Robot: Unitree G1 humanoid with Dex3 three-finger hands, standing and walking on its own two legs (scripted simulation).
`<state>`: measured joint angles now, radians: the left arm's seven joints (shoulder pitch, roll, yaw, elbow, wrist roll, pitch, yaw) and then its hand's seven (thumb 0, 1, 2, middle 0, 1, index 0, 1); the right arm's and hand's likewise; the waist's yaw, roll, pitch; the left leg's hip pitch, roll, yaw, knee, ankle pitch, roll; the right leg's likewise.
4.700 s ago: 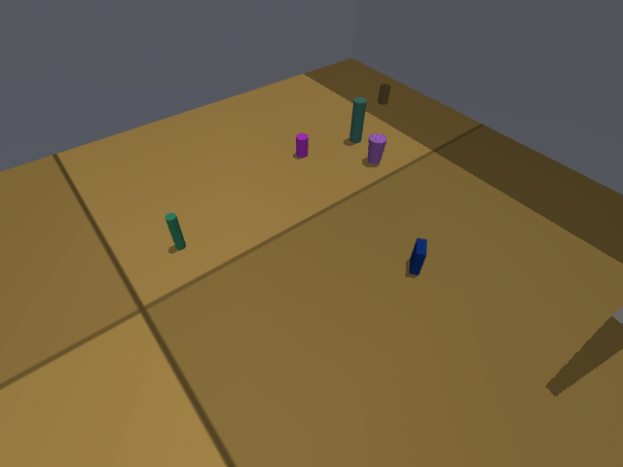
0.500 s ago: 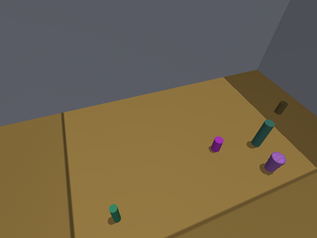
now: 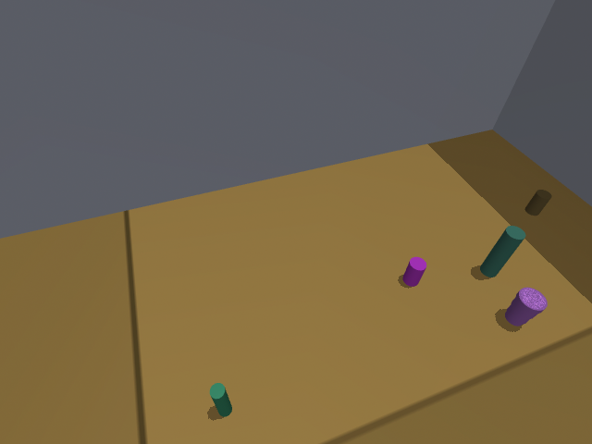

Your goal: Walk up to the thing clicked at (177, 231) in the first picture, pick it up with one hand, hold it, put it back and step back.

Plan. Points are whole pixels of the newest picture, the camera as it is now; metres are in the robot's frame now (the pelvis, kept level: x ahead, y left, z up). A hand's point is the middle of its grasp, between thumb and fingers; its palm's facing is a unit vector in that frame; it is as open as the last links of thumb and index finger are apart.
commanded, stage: walk up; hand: left
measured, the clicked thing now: (221, 400) +0.39 +0.22 -0.69
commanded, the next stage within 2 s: stand in 0.38 s
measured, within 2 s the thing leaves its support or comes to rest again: neither
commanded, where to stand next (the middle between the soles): +0.06 +0.01 m, yaw -1 degrees
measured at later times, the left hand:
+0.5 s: hand out of the picture +0.10 +0.25 -0.15, palm faces -0.02 -0.94 -0.34, open 7.4 cm
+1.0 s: hand out of the picture +0.09 +0.24 -0.15, palm faces -0.02 -0.94 -0.35, open 7.4 cm
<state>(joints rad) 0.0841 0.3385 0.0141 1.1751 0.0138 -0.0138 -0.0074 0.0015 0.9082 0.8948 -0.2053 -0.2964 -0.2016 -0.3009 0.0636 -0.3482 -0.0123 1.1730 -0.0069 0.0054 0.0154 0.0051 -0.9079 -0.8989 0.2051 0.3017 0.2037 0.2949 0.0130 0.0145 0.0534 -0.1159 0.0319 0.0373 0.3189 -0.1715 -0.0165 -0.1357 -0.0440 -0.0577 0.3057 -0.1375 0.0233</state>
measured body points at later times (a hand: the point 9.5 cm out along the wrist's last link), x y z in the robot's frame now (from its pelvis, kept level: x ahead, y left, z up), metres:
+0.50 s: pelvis +0.01 +0.00 +0.00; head +0.02 +0.00 +0.45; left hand +0.10 +0.30 -0.13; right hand +0.09 -0.30 -0.13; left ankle +0.00 +0.13 -0.75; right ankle +0.02 -0.13 -0.75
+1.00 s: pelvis +0.01 -0.01 +0.00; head +0.02 -0.02 +0.45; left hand +0.09 +0.29 -0.13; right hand +0.09 -0.31 -0.14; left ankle +0.00 +0.13 -0.75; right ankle +0.02 -0.13 -0.75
